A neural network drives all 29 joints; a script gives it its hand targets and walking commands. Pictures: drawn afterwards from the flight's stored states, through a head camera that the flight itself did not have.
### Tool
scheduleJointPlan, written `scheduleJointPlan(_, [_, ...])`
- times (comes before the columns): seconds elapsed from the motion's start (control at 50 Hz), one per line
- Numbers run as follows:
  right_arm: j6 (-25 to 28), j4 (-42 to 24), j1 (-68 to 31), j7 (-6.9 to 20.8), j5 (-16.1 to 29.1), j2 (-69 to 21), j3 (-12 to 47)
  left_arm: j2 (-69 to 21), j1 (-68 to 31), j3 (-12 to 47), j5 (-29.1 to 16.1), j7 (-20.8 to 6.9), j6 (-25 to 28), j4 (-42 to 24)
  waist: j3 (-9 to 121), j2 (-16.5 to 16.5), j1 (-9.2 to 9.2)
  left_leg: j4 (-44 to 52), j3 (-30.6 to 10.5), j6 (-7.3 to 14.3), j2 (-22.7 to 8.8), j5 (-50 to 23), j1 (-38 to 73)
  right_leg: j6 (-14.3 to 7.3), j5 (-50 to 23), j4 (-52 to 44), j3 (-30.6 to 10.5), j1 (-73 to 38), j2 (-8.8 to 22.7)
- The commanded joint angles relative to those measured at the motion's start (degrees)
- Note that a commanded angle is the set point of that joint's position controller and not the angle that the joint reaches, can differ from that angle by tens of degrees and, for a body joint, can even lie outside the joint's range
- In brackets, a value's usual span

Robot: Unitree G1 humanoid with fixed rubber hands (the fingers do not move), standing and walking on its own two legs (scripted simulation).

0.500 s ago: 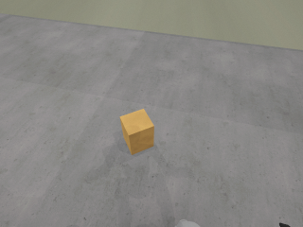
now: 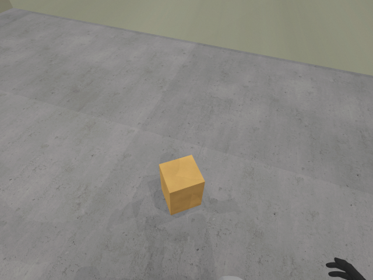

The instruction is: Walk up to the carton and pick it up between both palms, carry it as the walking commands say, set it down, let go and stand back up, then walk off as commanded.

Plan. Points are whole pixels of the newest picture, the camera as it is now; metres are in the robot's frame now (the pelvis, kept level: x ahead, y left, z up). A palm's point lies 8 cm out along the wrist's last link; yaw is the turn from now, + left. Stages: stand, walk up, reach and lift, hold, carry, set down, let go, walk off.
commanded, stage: walk up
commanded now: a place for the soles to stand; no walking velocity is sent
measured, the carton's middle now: (181, 185) +0.68 +0.02 -0.63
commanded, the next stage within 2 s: none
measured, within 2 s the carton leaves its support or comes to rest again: neither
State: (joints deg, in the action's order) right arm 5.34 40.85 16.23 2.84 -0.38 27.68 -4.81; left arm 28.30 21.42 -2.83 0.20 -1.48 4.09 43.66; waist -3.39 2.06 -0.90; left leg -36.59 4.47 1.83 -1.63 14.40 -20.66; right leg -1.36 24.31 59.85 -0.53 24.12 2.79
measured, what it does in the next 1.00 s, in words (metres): walks ahead: right foot, then left foot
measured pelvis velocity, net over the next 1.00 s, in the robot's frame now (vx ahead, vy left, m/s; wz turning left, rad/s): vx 0.17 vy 0.01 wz -0.04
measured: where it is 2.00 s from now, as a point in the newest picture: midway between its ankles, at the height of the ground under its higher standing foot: (213, 276)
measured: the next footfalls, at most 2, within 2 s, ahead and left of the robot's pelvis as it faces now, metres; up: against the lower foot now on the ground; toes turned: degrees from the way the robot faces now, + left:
right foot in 0.20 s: +0.19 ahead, -0.14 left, +0.00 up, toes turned -2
left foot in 0.48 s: +0.25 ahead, +0.14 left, +0.00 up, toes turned +2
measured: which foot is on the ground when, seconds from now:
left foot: down 0.00-0.20, up 0.22-0.46, down 0.48-1.00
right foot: up 0.00-0.18, down 0.20-1.00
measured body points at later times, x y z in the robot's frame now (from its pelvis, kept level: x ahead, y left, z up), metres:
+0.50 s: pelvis +0.14 +0.01 -0.01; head +0.16 +0.00 +0.44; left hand +0.21 +0.36 -0.09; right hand +0.24 -0.33 -0.11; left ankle +0.21 +0.14 -0.72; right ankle +0.15 -0.13 -0.72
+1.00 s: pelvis +0.17 +0.01 +0.02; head +0.18 +0.01 +0.47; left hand +0.30 +0.34 -0.09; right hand +0.31 -0.32 -0.08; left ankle +0.21 +0.14 -0.72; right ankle +0.15 -0.13 -0.72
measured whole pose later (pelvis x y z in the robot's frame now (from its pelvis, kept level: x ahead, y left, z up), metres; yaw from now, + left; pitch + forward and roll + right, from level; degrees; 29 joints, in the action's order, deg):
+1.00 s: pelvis +0.17 +0.01 +0.02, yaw -2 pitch -2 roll +0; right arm 1.0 60.7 -1.1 0.7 0.5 24.3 -0.3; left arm 25.1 3.6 0.2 -0.2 0.3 1.9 61.4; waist -3.3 -0.3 -0.3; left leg -28.1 3.4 -0.9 -3.0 12.0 -13.6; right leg 2.1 16.2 27.9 -1.0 9.3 2.0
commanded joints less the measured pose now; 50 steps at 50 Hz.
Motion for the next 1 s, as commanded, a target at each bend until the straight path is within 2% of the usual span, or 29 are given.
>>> scheduleJointPlan(0.0, [-0.2, -1.7, 4.1, -0.7, -0.2, 12.7, -3.4, 10.3, 2.5, -3.3, 0.3, -0.3, 0.9, -1.7, -0.4, -12.2, 2.77, 19.2, -17.7, 12.1, -13.7, 8.0, 7.9, 1.1, -0.3, -5.6, 0.1, 10.1, 3.3])
scheduleJointPlan(0.04, [-0.2, -2.0, 5.1, -0.4, -0.4, 13.3, -3.5, 8.8, 0.7, -3.6, 0.5, -1.1, 0.8, -2.1, -0.1, -13.5, 3.46, 19.0, -15.5, 12.7, -13.9, 4.9, 5.4, 0.9, -0.5, -10.6, 2.2, 6.5, 2.4])
scheduleJointPlan(0.1, [-0.4, -3.2, 2.7, 0.2, -0.3, 13.4, -3.2, 7.7, -0.4, -3.9, 0.4, -1.5, 1.2, -1.9, 0.0, -13.0, 2.51, 18.5, -13.3, 11.6, -12.6, 9.8, 1.2, 0.2, -6.3, -19.5, 4.6, -0.5, 0.4])
scheduleJointPlan(0.14, [-1.2, -3.9, 1.0, 0.5, 0.0, 12.6, -2.6, 7.7, 1.1, -4.5, 0.7, -1.3, 1.7, -1.0, 0.8, -10.3, 0.53, 14.0, -10.6, 9.3, -10.7, 14.3, -3.8, -0.3, -10.5, -26.0, 6.3, -9.5, -2.3])
scheduleJointPlan(0.16, [-1.5, -4.1, 1.3, 0.5, 0.0, 10.9, -1.8, 8.6, 2.2, -4.9, 1.0, -0.8, 1.9, -0.6, 1.5, -7.4, -0.74, 9.1, -9.0, 7.6, -9.4, 15.1, -7.6, -1.2, -9.7, -27.1, 5.3, -15.2, -3.3])
scheduleJointPlan(0.18, [-1.6, -4.5, 2.2, 0.2, -0.3, 8.0, -0.7, 10.0, 5.5, -5.4, 1.1, -0.1, 2.1, -0.1, 2.4, -0.4, -2.83, -1.1, -6.0, 5.4, -6.6, 15.5, -12.5, -2.6, -3.4, -32.1, -1.3, -21.1, -0.5])
scheduleJointPlan(0.2, [-1.5, -6.1, 0.7, 0.2, -0.2, 5.6, 0.1, 15.3, 8.2, -6.5, 1.3, 0.6, 2.8, -0.6, 2.5, 10.5, -4.75, -19.3, -0.4, 0.9, 1.1, 14.9, -24.3, -9.1, 14.9, -42.9, -29.0, -24.5, 15.2])
scheduleJointPlan(0.22, [-2.1, -4.9, 1.5, -0.9, -0.2, 8.8, -0.6, 18.2, 7.3, -6.9, 0.8, 0.8, 2.8, -1.5, 2.0, 6.5, -3.7, -25.7, -7.5, 0.5, -0.5, 17.1, -25.0, -14.4, 15.9, -45.6, -37.8, -20.9, 22.4])
scheduleJointPlan(0.24, [-2.2, -3.4, 2.8, -1.3, 0.3, 11.6, -1.4, 17.0, 5.1, -6.6, 0.1, 1.1, 2.5, -2.2, 0.1, 2.3, -2.56, -26.9, -10.9, 0.4, -2.1, 14.1, -24.0, -15.7, 8.9, -42.8, -33.4, -19.5, 20.8])
scheduleJointPlan(0.26, [-2.0, -2.4, 4.3, -1.5, 0.2, 11.5, -1.5, 15.5, 3.0, -6.2, -0.3, 1.3, 2.3, -2.7, -0.6, 2.3, -1.61, -25.5, -10.6, 0.1, -3.2, 11.9, -22.8, -15.2, 1.5, -41.2, -27.8, -17.7, 18.7])
scheduleJointPlan(0.28, [-1.9, -1.3, 5.8, -1.6, 0.0, 11.2, -1.5, 14.3, 1.0, -5.8, -0.3, 1.3, 2.1, -3.1, -0.4, 3.9, -0.6, -22.4, -8.9, -0.5, -4.1, 10.9, -20.1, -13.9, -5.3, -39.5, -21.8, -15.8, 16.4])
scheduleJointPlan(0.3, [-1.8, -0.1, 6.7, -1.4, -0.1, 10.1, -1.4, 13.5, -0.1, -5.4, 0.0, 1.3, 1.9, -3.4, 0.0, 6.3, -0.18, -19.6, -6.4, -0.9, -3.8, 10.7, -16.4, -13.1, -15.4, -37.7, -15.9, -13.1, 14.3])
scheduleJointPlan(0.34, [-2.1, 0.5, 6.2, -1.2, 0.0, 7.5, -1.1, 12.4, -0.5, -4.3, 0.5, 1.2, 1.5, -3.7, 1.7, 8.1, 0.06, -14.2, -3.4, -1.3, -2.6, 10.2, -8.4, -12.3, -33.1, -34.1, -9.1, -8.3, 12.6])
scheduleJointPlan(0.36, [-2.3, 0.7, 5.7, -1.4, 0.3, 6.5, -0.9, 11.8, -1.6, -3.6, 0.6, 1.3, 1.3, -3.9, 2.6, 8.1, 0.35, -11.1, -2.3, -1.4, -1.9, 7.5, -3.7, -11.4, -38.6, -32.4, -6.8, -5.7, 11.8])
scheduleJointPlan(0.38, [-2.4, 1.5, 5.2, -1.5, 0.5, 6.2, -0.7, 11.7, -2.6, -3.2, 0.4, 1.4, 1.0, -3.7, 3.5, 8.5, 0.43, -8.8, -1.0, -1.3, -1.1, 4.3, -0.2, -10.8, -39.6, -30.8, -5.7, -4.2, 11.2])
scheduleJointPlan(0.4, [-2.4, 2.2, 5.2, -1.8, 0.4, 6.3, -0.7, 11.7, -3.9, -2.9, 0.1, 1.5, 0.6, -3.4, 4.3, 8.1, 1.15, -5.0, -0.6, -0.7, -0.5, 0.1, 4.0, -9.8, -35.9, -28.4, -4.7, -2.1, 10.4])
scheduleJointPlan(0.44, [-2.2, 3.2, 4.7, -2.3, -0.4, 7.6, -0.9, 9.8, -5.5, -1.8, -0.4, 1.6, -0.3, -3.2, 4.7, 5.9, 2.47, 2.1, -2.1, 0.9, 0.6, -3.4, 10.1, -6.2, -21.7, -23.5, -3.8, 2.3, 7.8])
scheduleJointPlan(0.46, [-1.9, 3.3, 4.8, -2.7, -1.0, 10.3, -1.5, 7.2, -5.7, -0.8, -0.6, 1.7, -0.6, -3.6, 5.7, -1.3, 2.74, 6.0, -11.1, 2.2, -6.1, -7.1, 12.7, -3.6, -13.6, -18.3, -2.0, 5.6, 5.3])
scheduleJointPlan(0.48, [-1.4, 1.7, 0.9, -2.9, -0.3, 14.3, -1.7, 4.8, -2.6, 0.0, -1.0, 1.8, -1.3, -2.9, 6.7, -11.2, 0.38, 12.4, -26.9, 7.4, -16.9, -4.5, 8.4, 0.1, -2.2, -12.3, 1.9, 4.1, -0.6])
scheduleJointPlan(0.5, [-1.7, 2.0, -2.3, -2.7, 0.1, 14.3, -1.4, 7.2, -2.7, -0.6, -1.0, 2.4, -2.1, -0.3, 5.9, -10.1, 0.2, 12.8, -28.1, 11.2, -18.2, -0.7, 3.4, 0.4, 7.4, -11.4, 1.7, -0.4, -0.9])
scheduleJointPlan(0.52, [-2.1, 2.7, -5.0, -2.7, 0.1, 13.1, -0.8, 7.6, -2.3, -0.7, -0.7, 2.5, -2.2, 1.1, 5.3, -8.6, -0.79, 10.6, -24.5, 10.3, -15.5, -0.4, 1.1, -0.1, 5.1, -14.9, 1.0, -3.6, -0.4])
scheduleJointPlan(0.54, [-2.6, 3.4, -7.7, -2.7, 0.4, 11.8, -0.1, 7.5, -1.9, -0.6, -0.3, 2.5, -1.9, 2.7, 4.6, -8.0, -1.82, 8.8, -19.1, 7.3, -12.3, -0.2, -1.2, -0.4, -1.5, -21.3, 0.8, -7.0, 0.1])
scheduleJointPlan(0.56, [-3.1, 4.0, -9.3, -2.5, 0.7, 9.9, 0.6, 8.7, -3.1, -0.8, 0.5, 2.4, -1.4, 3.6, 3.2, -7.4, -1.66, 6.8, -15.1, 4.1, -9.4, 1.8, -2.7, -0.8, -4.4, -25.8, -1.8, -7.5, 1.5])
scheduleJointPlan(0.58, [-3.3, 4.9, -8.8, -2.5, 0.9, 8.9, 1.0, 10.4, -5.9, -1.0, 0.6, 2.2, -1.0, 3.6, 2.3, -4.8, 0.0, 4.7, -12.1, 2.0, -6.4, 2.3, -1.6, -2.0, -6.4, -28.2, -6.3, -5.3, 3.6])
scheduleJointPlan(0.6, [-3.2, 6.1, -8.5, -2.5, 0.9, 8.9, 1.1, 11.0, -8.5, -1.0, 0.4, 2.1, -0.7, 4.0, 2.3, -3.4, 1.29, 3.9, -10.6, 1.3, -5.3, 0.0, 1.7, -2.5, -9.2, -27.9, -7.2, -3.3, 4.3])
scheduleJointPlan(0.64, [-2.9, 8.1, -9.8, -2.5, 0.7, 9.3, 1.3, 9.5, -9.8, -0.3, -0.4, 2.2, -0.7, 5.6, 4.9, -6.6, 0.96, 4.9, -10.9, 1.8, -6.6, -5.9, 6.0, -1.8, -13.5, -26.3, -4.4, -4.3, 2.9])
scheduleJointPlan(0.7, [-2.9, 10.1, -13.0, -2.6, 0.8, 8.4, 1.9, 8.0, -10.5, 0.3, -0.6, 2.3, -1.0, 8.8, 7.1, -6.1, 0.19, 5.6, -10.6, 2.5, -7.8, -12.5, 7.2, -1.1, -18.6, -27.1, -3.2, -8.6, 2.5])
scheduleJointPlan(0.82, [-3.6, 14.4, -17.4, -2.6, 1.0, 7.5, 2.4, 7.2, -15.2, 1.0, -0.7, 2.3, -1.5, 13.1, 6.2, -4.3, 0.8, 9.1, -8.3, 1.3, -6.9, -12.0, 10.7, -0.8, -21.2, -31.9, -3.9, -10.1, 3.4])
scheduleJointPlan(0.98, [-3.9, 18.9, -19.8, -2.3, 0.8, 7.0, 2.7, 6.8, -19.7, 1.3, -0.3, 1.9, -1.9, 16.9, 5.3, -1.8, 1.04, 14.8, -6.9, 0.4, -6.7, -9.9, 13.4, -0.2, -19.7, -38.5, -4.4, -12.8, 4.2])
